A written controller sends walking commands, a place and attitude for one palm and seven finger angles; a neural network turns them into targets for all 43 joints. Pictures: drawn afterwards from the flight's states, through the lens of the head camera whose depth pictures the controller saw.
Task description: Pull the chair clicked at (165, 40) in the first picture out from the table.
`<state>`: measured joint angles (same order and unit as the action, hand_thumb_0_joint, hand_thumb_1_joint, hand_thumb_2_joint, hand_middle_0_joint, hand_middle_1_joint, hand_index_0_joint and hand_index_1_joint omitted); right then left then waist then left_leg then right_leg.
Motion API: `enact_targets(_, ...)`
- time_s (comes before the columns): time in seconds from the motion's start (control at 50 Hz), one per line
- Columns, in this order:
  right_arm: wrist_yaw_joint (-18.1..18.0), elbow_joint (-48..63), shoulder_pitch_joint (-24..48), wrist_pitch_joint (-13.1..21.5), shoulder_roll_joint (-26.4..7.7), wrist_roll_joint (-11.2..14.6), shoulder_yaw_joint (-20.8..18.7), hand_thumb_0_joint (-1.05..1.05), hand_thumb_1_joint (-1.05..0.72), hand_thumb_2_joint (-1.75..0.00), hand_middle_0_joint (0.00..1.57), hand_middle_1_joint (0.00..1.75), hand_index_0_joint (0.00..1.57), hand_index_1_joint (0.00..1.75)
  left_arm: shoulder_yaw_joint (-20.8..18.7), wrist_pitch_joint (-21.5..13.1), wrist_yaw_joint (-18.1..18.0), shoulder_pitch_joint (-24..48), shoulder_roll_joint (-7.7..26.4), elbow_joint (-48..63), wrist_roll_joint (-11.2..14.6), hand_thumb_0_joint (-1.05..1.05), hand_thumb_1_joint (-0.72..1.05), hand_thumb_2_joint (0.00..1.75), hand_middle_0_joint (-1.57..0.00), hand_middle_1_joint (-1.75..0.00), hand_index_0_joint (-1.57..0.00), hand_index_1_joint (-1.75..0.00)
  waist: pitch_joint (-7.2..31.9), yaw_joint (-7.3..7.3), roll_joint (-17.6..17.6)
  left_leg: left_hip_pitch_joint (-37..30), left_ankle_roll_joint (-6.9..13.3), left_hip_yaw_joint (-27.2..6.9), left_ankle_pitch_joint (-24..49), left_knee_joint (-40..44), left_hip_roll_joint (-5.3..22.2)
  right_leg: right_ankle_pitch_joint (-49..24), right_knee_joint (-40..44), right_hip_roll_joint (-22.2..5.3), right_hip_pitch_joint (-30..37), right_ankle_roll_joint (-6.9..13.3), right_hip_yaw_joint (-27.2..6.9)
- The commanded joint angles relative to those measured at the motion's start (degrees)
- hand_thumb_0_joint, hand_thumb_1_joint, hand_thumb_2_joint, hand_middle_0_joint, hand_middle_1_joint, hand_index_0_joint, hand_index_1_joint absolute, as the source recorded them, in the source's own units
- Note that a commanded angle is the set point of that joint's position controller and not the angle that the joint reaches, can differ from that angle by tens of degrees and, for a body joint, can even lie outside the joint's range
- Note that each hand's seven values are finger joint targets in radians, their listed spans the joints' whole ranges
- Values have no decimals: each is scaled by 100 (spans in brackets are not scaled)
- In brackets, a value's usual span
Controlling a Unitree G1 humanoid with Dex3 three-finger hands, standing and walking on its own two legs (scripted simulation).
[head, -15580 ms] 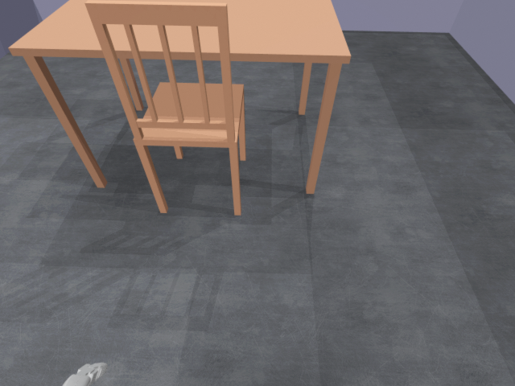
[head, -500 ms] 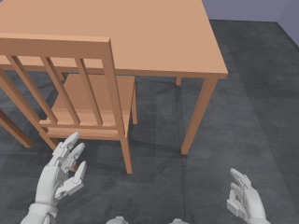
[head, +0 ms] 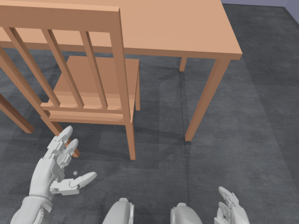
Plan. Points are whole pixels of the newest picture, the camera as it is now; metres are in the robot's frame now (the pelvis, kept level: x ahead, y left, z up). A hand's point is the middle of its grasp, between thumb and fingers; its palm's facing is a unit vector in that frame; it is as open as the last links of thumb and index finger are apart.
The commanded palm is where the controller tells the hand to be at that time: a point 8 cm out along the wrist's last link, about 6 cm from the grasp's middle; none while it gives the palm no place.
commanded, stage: raise the hand toward the chair's back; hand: left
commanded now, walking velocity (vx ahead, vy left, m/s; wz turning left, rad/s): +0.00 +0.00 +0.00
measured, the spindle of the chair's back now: (67, 75) +0.55 +0.30 +0.04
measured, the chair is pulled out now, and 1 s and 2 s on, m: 0.00 0.00 0.00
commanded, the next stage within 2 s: aim the fingers beside a spindle in 1.28 s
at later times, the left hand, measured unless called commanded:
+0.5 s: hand (66, 163) +0.25 +0.21 +0.04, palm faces +0.00 -1.00 -0.06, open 16.5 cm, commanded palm +0.23 +0.27 +0.05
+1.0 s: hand (72, 155) +0.27 +0.20 +0.05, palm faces -0.02 -1.00 -0.03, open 16.9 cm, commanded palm +0.25 +0.26 +0.06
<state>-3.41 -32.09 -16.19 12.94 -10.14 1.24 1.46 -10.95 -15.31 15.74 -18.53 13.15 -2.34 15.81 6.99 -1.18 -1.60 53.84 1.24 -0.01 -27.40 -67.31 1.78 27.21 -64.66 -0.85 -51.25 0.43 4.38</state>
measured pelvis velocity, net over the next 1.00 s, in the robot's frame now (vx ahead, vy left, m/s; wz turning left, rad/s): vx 0.03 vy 0.00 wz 0.01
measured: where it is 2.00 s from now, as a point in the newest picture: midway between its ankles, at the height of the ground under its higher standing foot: outside the picture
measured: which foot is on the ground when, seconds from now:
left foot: down 0.00-1.00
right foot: down 0.00-1.00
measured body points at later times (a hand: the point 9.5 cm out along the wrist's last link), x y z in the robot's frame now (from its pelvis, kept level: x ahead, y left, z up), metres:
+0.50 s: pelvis +0.02 +0.01 +0.00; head +0.09 +0.03 +0.45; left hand +0.25 +0.27 +0.05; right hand +0.23 -0.21 -0.06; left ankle +0.05 +0.10 -0.65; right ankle +0.04 -0.12 -0.65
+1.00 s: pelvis +0.03 +0.00 +0.01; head +0.10 +0.01 +0.45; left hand +0.27 +0.26 +0.06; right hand +0.20 -0.25 -0.07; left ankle +0.05 +0.10 -0.65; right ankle +0.04 -0.12 -0.65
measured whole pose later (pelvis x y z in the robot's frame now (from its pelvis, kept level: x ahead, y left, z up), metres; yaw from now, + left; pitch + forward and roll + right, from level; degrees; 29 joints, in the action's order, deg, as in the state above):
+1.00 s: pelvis +0.03 +0.00 +0.01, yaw +1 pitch +15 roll -3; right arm -3.2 -30.8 -14.7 11.2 -13.7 1.3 0.3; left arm -13.4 -19.5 19.0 -16.9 15.1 -3.7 17.0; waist 7.9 -1.2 -1.6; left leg 51.4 0.8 -1.0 -29.5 -65.4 1.7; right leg 29.3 -62.2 -0.6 -48.2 0.5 5.2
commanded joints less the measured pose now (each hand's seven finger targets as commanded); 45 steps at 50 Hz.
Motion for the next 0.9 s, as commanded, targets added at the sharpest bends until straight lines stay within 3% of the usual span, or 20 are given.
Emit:
enact_targets(0.0,17,902,698,433,-917,-117,-401,0,-90,-90,20,30,20,30,-279,-1164,-368,132,651,1548,-79,0,-8,48,-10,-15,-10,-15,1162,176,-86,-904,-4,-425,671,1107,-120,-90,711,204,353,152,35)
enact_targets(0.04,46,860,631,452,-1022,-101,-406,0,-90,-90,20,30,20,30,47,-1315,-245,127,508,1253,-199,0,-13,46,-10,-14,-10,-14,888,-3,-195,-795,-7,-448,198,1104,-112,211,714,187,-17,129,42)
enact_targets(0.1,-11,933,531,469,-1165,-32,-407,0,-90,-90,20,30,20,30,215,-1232,49,248,542,1064,-174,0,-20,43,-9,-13,-9,-13,860,-92,-29,-684,16,-535,-274,1193,-117,414,765,192,-46,122,6)
enact_targets(0.2,-104,1035,488,453,-1178,16,-436,0,-90,-90,20,30,20,30,-434,-944,89,275,1072,1718,20,0,-31,38,-8,-11,-8,-11,1709,166,-347,-1259,-10,-537,443,1303,-140,-139,770,206,478,132,26)
enact_targets(0.24,-85,1043,491,426,-1099,5,-442,0,-90,-90,20,30,20,30,-523,-949,-55,75,985,2051,75,0,-36,36,-7,-10,-7,-10,1850,249,-525,-1590,-66,-535,1059,1328,-115,-508,744,202,621,151,80)
enact_targets(0.32,-21,979,485,302,-1024,-24,-422,0,-90,-90,20,30,20,30,-292,-912,-251,37,705,1813,-48,0,-45,32,-6,-9,-6,-9,1446,107,-547,-1609,-111,-538,1467,1262,-86,-735,732,226,468,138,141)
enact_targets(0.4,-16,987,466,146,-1104,-2,-399,0,-90,-90,20,30,20,30,-57,-695,16,145,588,866,-159,0,-50,30,-6,-8,-6,-8,785,-74,-2,-1022,-44,-516,768,1254,-106,-421,880,267,303,115,142)
enact_targets(0.46,-40,1120,437,149,-1175,24,-380,0,-90,-90,20,30,20,30,-229,-634,277,399,860,1087,-64,0,-50,30,-6,-8,-6,-8,1162,-7,-174,-1177,-29,-438,803,1241,-145,-475,968,245,543,118,59)
enact_targets(0.54,-61,1140,390,190,-1110,-6,-376,0,-90,-90,20,30,20,30,-637,-722,305,443,1149,1730,121,0,-50,30,-6,-8,-6,-8,1890,152,-483,-1764,-53,-418,1758,1176,-126,-1140,893,247,892,142,32)
enact_targets(0.6,-48,1005,400,212,-1045,-30,-381,0,-90,-90,20,30,20,30,-779,-849,183,439,1155,1752,202,0,-50,30,-6,-8,-6,-8,1868,172,-445,-1747,-74,-415,2084,1088,-119,-1369,817,266,933,150,40)
enact_targets(0.62,-37,970,409,211,-1030,-29,-375,0,-90,-90,20,30,20,30,-670,-881,161,438,1033,1702,182,0,-50,30,-6,-8,-6,-8,1730,112,-559,-1743,-84,-403,2049,1086,-113,-1337,834,254,822,140,46)
enact_targets(0.66,-23,886,413,173,-1049,-22,-383,0,-90,-90,20,30,20,30,-548,-834,163,473,871,1189,135,0,-50,30,-6,-8,-6,-8,1313,-7,-284,-1419,-61,-381,1624,1080,-121,-1107,909,253,674,105,67)
enact_targets(0.7,-22,893,424,145,-1105,11,-387,0,-90,-90,20,30,20,30,-489,-727,256,497,868,796,81,0,-50,30,-6,-8,-6,-8,1089,-24,-199,-1205,-46,-401,1312,1142,-120,-843,942,269,599,118,68)
enact_targets(0.8,-63,1054,414,127,-1176,54,-414,0,-90,-90,20,30,20,30,-665,-517,503,458,1099,819,211,0,-50,30,-6,-8,-6,-8,1532,79,-52,-1265,20,-282,1354,1190,-174,-991,1115,235,1101,98,-56)
enact_targets(0.82,-60,1078,404,130,-1161,48,-406,0,-90,-90,20,30,20,30,-699,-548,510,483,1104,1022,257,0,-50,30,-6,-8,-6,-8,1698,94,-116,-1354,29,-261,1457,1185,-187,-1109,1126,218,1207,89,-67)
enact_targets(0.88,-60,1036,429,152,-1095,27,-412,0,-90,-90,20,30,20,30,-834,-716,394,472,1137,1171,333,0,-50,30,-6,-8,-6,-8,1705,126,-69,-1320,25,-229,1530,1134,-189,-1193,1124,215,1296,75,-121)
